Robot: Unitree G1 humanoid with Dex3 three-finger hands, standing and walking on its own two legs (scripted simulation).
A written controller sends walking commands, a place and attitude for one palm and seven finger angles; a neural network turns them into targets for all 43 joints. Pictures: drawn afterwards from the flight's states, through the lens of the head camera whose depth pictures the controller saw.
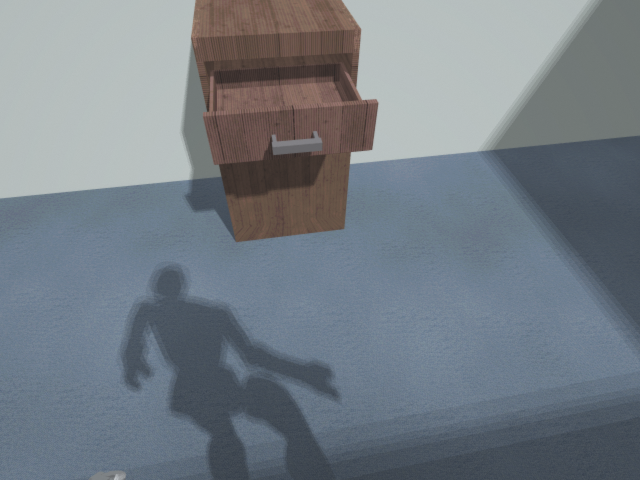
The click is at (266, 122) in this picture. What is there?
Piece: drawer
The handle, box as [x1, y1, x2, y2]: [272, 131, 321, 154]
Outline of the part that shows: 321,140 318,137 316,131 313,131 314,137 310,139 277,141 275,139 275,135 272,135 273,154 321,150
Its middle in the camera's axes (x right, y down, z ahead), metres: -0.06 -0.24 +0.97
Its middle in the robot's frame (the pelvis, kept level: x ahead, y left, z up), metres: +0.88 +0.11 -0.07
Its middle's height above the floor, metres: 0.70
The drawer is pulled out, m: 0.30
